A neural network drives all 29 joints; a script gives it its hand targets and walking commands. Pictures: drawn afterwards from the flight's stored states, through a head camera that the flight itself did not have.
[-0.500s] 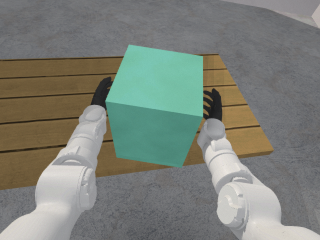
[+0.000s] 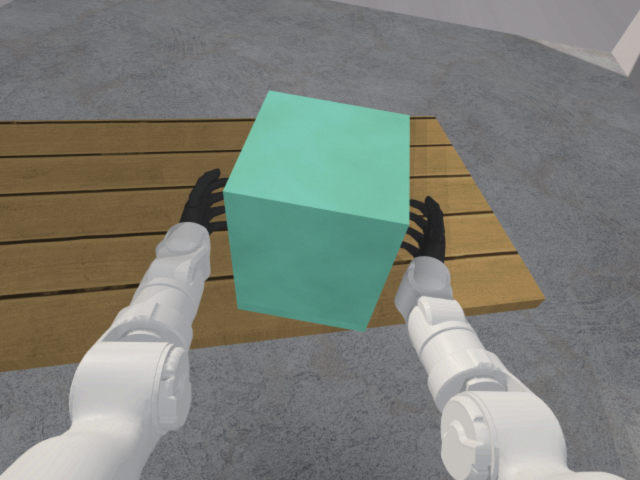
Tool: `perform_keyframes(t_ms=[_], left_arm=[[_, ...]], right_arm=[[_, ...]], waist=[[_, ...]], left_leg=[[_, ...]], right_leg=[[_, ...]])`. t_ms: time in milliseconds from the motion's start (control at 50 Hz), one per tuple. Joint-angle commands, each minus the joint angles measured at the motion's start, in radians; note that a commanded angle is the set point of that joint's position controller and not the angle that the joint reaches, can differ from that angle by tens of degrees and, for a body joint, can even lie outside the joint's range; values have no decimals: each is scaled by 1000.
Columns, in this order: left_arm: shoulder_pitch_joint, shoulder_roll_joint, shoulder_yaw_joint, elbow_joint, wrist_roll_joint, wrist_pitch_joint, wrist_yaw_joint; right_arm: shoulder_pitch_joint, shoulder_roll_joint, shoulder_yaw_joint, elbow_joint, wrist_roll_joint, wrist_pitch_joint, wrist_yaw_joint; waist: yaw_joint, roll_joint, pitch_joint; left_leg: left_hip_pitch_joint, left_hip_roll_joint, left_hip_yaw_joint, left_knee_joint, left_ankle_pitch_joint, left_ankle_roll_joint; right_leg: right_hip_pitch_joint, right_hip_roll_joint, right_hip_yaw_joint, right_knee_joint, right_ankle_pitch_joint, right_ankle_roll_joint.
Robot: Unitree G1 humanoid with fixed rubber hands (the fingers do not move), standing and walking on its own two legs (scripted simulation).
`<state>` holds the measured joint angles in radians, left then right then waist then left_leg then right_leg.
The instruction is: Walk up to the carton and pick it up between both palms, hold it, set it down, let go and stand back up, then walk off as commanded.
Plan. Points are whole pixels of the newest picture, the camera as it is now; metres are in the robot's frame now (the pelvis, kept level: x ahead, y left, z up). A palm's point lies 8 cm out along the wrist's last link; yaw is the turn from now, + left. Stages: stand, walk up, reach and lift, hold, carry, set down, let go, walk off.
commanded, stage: set down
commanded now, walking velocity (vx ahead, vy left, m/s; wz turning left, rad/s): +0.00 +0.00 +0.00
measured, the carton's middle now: (319, 217) +0.46 -0.01 +0.05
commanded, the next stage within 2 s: none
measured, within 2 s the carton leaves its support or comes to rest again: neither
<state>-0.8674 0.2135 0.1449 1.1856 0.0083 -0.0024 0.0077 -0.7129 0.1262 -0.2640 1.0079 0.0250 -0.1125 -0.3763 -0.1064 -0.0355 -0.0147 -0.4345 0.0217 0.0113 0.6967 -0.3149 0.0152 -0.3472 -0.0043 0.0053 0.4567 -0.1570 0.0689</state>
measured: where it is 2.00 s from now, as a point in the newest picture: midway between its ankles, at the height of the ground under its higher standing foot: outside the picture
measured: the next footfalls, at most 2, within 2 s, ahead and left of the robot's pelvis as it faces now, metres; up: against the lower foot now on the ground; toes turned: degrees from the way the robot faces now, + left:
none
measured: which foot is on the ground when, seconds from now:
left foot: down 0.00-1.00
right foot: down 0.00-1.00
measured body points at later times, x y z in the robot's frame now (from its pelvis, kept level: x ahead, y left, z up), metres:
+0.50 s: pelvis -0.01 +0.01 +0.00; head -0.01 +0.06 +0.44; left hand +0.41 +0.18 +0.06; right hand +0.34 -0.15 +0.07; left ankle +0.03 +0.07 -0.73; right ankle +0.05 -0.18 -0.73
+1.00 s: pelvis +0.00 -0.02 +0.01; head +0.02 +0.03 +0.46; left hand +0.30 +0.21 +0.02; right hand +0.23 -0.18 +0.06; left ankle +0.03 +0.07 -0.73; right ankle +0.05 -0.18 -0.73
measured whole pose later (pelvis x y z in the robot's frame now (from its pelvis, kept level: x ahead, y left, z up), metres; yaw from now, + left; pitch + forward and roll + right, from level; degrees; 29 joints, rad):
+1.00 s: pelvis +0.00 -0.02 +0.01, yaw +0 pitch +0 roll -3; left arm -0.03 0.30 0.13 0.15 -0.04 0.31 -0.13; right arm 0.22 0.12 0.11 0.02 0.18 0.01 -0.42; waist -0.06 -0.07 0.02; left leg -0.30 0.02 0.01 0.55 -0.25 0.04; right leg -0.24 0.00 0.01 0.36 -0.12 0.05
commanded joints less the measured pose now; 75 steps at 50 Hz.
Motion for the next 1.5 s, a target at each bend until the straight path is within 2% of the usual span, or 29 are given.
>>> perform_keyframes(t_ms=[0, 40, 140, 160, 220, 320, 380, 420, 460, 480, 540, 560, 580, 600, 660, 760, 780, 840, 880, 940, 1000, 1020, 1060, 1140, 1220, 1260, 1340, 1420, 1480], left_arm=[[-464, 176, -129, -332, -168, -46, -8], [-461, 163, -169, -400, -207, -53, 0], [-365, 174, -131, -496, -170, -32, -5], [-389, 178, -160, -421, -191, -28, -8], [-381, 198, -150, -468, -179, -3, -10], [-343, 182, -160, -563, -190, 29, -16], [-198, 204, -100, -677, -150, 86, -30], [-158, 196, -115, -747, -138, 117, -40], [-16, 233, -39, -844, -111, 172, -64], [-115, 224, -69, -832, -134, 176, -65], [-33, 222, -38, -806, -100, 230, -74], [67, 237, -19, -922, -93, 243, -74], [-16, 226, -46, -986, -113, 249, -68], [137, 244, -19, -1087, -109, 264, -77], [259, 257, 21, -1138, -87, 299, -102], [425, 243, 10, -1288, -103, 309, -124], [557, 247, 37, -1333, -105, 304, -129], [553, 265, 28, -1364, -104, 266, -142], [669, 294, 48, -1398, -114, 236, -159], [728, 318, 52, -1423, -111, 190, -167], [843, 347, 66, -1422, -137, 139, -175], [788, 354, 34, -1430, -173, 119, -177], [974, 349, 42, -1449, -182, 92, -183], [860, 412, -45, -1402, -306, 35, -177], [920, 420, -60, -1388, -311, 32, -169], [987, 425, -49, -1406, -303, 39, -161], [1022, 411, -67, -1376, -286, 65, -159], [1080, 363, -60, -1401, -251, 84, -157], [1136, 364, -42, -1414, -249, 86, -161]], right_arm=[[-462, -240, 55, -338, 67, -47, -19], [-464, -214, 62, -407, 78, -35, -18], [-314, -190, 134, -431, 97, -26, -12], [-344, -217, 113, -380, 98, -9, -8], [-363, -233, 99, -408, 100, 20, -21], [-299, -199, 118, -485, 119, 28, -27], [-161, -188, 172, -605, 142, 26, -39], [-108, -178, 196, -623, 151, 31, -43], [58, -161, 257, -737, 168, 29, -54], [-43, -186, 227, -704, 163, 51, -58], [-10, -203, 230, -783, 176, 72, -57], [107, -189, 254, -886, 192, 67, -61], [49, -207, 209, -914, 180, 66, -61], [202, -151, 292, -984, 215, 62, -62], [333, -164, 320, -1080, 203, 54, -56], [509, -165, 331, -1198, 184, 75, -43], [633, -111, 387, -1264, 199, 59, -40], [679, -121, 391, -1224, 152, 69, -30], [795, -112, 421, -1301, 144, 56, -29], [909, -81, 433, -1300, 125, 48, -25], [993, -41, 442, -1375, 90, 16, -29], [937, -44, 440, -1396, 78, 19, -35], [1120, -14, 499, -1445, 82, -12, -34], [1013, -47, 448, -1425, 72, 39, -22], [1063, -61, 462, -1397, 64, 80, -5], [1089, -63, 476, -1391, 71, 83, 6], [1098, -93, 443, -1403, 78, 85, 23], [1159, -152, 417, -1337, 72, 72, 50], [1211, -148, 390, -1350, 65, 35, 51]], waist=[[-49, 211, -597], [-48, 218, -601], [-18, 238, -590], [-42, 246, -524], [-30, 244, -475], [-29, 267, -489], [16, 236, -489], [-1, 239, -465], [58, 203, -485], [21, 213, -451], [53, 209, -374], [72, 195, -423], [45, 239, -412], [78, 205, -459], [110, 208, -423], [119, 202, -268], [155, 140, -256], [153, 203, -176], [182, 152, -154], [200, 224, -93], [228, 165, -90], [208, 159, -120], [243, 131, -86], [178, 162, -74], [175, 192, -8], [201, 224, -41], [207, 215, -29], [201, 240, -54], [207, 179, -100]], left_leg=[[163, 27, -32, -116, 135, -83], [122, 41, -61, -141, 45, -72], [235, 47, -65, -134, 171, -85], [187, 50, -78, -150, 70, -77], [113, 72, -91, -187, -61, -62], [167, 70, -94, -185, -51, -69], [203, 66, -87, -195, 49, -62], [240, 68, -88, -192, 97, -71], [340, 43, -49, -169, 245, -72], [283, 43, -48, -165, 191, -65], [218, 59, -53, -223, 46, -56], [249, 56, -47, -235, 99, -50], [264, 64, -52, -225, 127, -69], [364, 44, -31, -209, 254, -69], [503, 38, -19, -198, 460, -95], [446, 33, 8, -270, 372, -83], [458, 17, 29, -266, 436, -72], [452, 32, 29, -296, 341, -70], [441, 9, 57, -297, 341, -52], [403, 16, 59, -333, 217, -51], [379, 12, 80, -333, 180, -34], [368, 18, 68, -324, 145, -27], [401, 16, 78, -326, 177, -24], [288, 43, 59, -345, -9, -4], [170, 84, 48, -385, -151, 22], [183, 80, 62, -378, -74, 19], [182, 86, 39, -394, -46, 7], [264, 89, 27, -374, 151, -30], [373, 55, 43, -321, 321, -55]], right_leg=[[232, 76, -79, 32, 264, -87], [251, 85, -92, 65, 234, -88], [233, 92, -91, 46, 246, -86], [207, 89, -89, 44, 181, -90], [254, 90, -95, 59, 164, -91], [248, 85, -91, 55, 161, -88], [326, 82, -73, 51, 238, -81], [323, 86, -88, 41, 240, -78], [377, 78, -71, 12, 300, -70], [311, 75, -73, 8, 229, -84], [330, 81, -88, 9, 176, -83], [405, 81, -86, 16, 230, -74], [352, 76, -81, 11, 190, -77], [398, 75, -80, -4, 267, -71], [351, 68, -75, -51, 260, -77], [351, 57, -73, -85, 179, -83], [388, 44, -56, -103, 227, -78], [323, 34, -53, -121, 121, -93], [344, 19, -34, -136, 152, -95], [328, 9, -24, -140, 77, -106], [341, -4, -6, -155, 52, -106], [321, -8, -6, -153, 29, -111], [338, -12, 7, -164, 37, -109], [279, -9, -16, -135, -100, -119], [369, 10, -31, -103, -122, -108], [378, 5, -29, -99, -84, -117], [386, 24, -44, -91, -43, -117], [397, 44, -54, -93, 21, -123], [356, 33, -30, -127, 98, -128]])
